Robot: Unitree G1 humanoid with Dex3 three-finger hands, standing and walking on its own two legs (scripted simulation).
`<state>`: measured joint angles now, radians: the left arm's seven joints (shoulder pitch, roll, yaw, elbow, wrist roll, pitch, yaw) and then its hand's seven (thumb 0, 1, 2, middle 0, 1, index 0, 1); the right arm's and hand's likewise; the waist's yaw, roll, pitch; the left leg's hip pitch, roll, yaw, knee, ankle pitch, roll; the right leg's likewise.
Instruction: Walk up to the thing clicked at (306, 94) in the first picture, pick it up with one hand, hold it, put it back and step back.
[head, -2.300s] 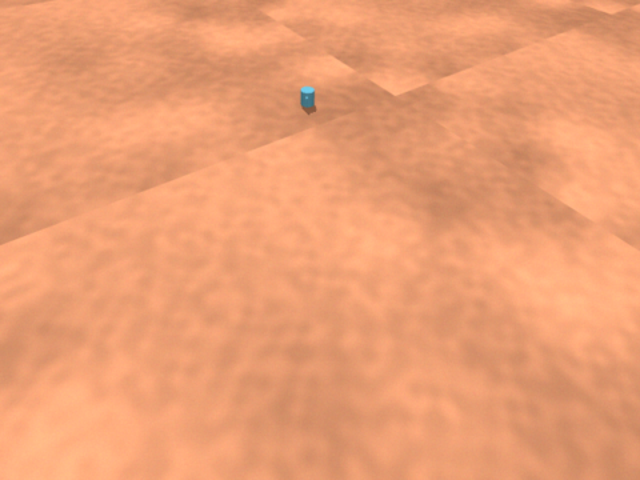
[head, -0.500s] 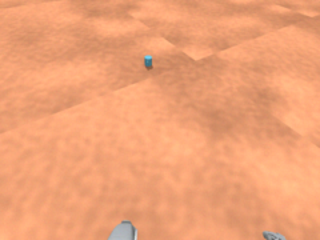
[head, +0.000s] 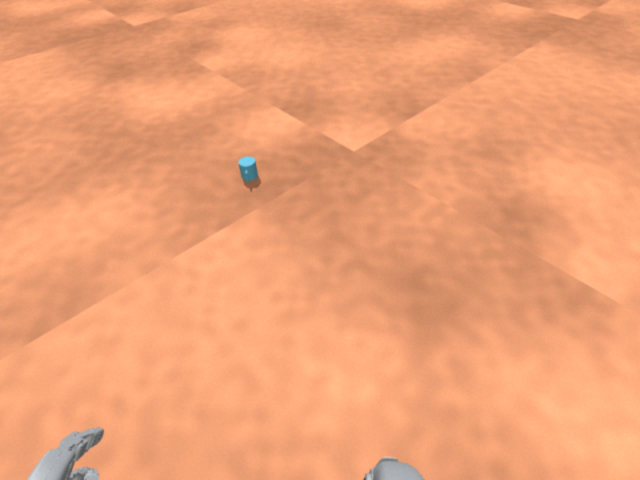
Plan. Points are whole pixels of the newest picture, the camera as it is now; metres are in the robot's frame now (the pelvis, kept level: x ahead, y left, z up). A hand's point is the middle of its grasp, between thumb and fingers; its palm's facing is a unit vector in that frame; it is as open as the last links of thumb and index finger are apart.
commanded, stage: walk up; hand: left
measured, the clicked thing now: (248, 170) +1.62 +0.32 -0.70
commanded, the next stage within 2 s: none
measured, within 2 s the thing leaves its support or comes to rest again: neither
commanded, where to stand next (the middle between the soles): +1.31 +0.05 m, yaw -2 degrees
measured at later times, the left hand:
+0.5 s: hand (122, 403) +0.28 +0.31 -0.14, palm faces +0.03 -0.93 -0.38, open 7.4 cm
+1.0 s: hand (193, 209) +0.69 +0.27 -0.11, palm faces -0.09 -0.92 -0.38, open 7.4 cm
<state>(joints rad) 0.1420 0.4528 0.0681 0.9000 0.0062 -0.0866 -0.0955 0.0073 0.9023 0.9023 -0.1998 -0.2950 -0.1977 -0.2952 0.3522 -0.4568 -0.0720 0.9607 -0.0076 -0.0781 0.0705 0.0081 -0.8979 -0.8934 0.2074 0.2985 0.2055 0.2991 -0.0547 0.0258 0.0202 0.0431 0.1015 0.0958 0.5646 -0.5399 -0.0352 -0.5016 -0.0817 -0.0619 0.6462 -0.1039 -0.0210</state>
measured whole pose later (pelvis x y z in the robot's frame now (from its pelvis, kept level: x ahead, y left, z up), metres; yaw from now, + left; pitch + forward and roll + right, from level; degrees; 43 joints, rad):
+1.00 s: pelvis +0.56 +0.01 +0.01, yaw +0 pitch -2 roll +0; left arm 0.15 0.38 0.05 0.89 0.01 -0.07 -0.07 0.01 0.90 0.90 -0.20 -0.29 -0.20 -0.30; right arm 0.36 -0.42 -0.07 0.90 -0.01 -0.05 0.04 0.01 -0.90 -0.89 0.21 0.30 0.20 0.30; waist -0.05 0.05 0.09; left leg -0.02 0.04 0.08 0.67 -0.50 0.03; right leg -0.42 -0.01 -0.09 0.60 -0.15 -0.04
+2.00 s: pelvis +0.94 +0.03 +0.01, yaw -1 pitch -3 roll +1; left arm 0.23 0.39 0.06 0.90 0.02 -0.09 -0.05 0.01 0.90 0.90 -0.20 -0.30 -0.20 -0.30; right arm 0.35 -0.42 -0.06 0.87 0.00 -0.05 0.04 0.01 -0.90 -0.89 0.21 0.30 0.20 0.30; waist -0.03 0.05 0.10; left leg -0.15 0.06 0.06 0.76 -0.46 0.03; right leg -0.38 -0.04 -0.07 0.61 -0.17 -0.02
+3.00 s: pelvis +1.21 +0.06 +0.01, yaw -2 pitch -4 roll +1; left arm 0.20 0.37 0.03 0.88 0.02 -0.07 -0.02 0.01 0.90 0.90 -0.20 -0.29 -0.20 -0.30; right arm 0.29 -0.39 -0.03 0.87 0.00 -0.02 0.02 0.01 -0.90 -0.89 0.20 0.30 0.20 0.30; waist -0.01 0.04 0.14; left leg -0.27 0.01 0.04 0.92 -0.53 0.04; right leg -0.37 -0.02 -0.04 0.62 -0.19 -0.04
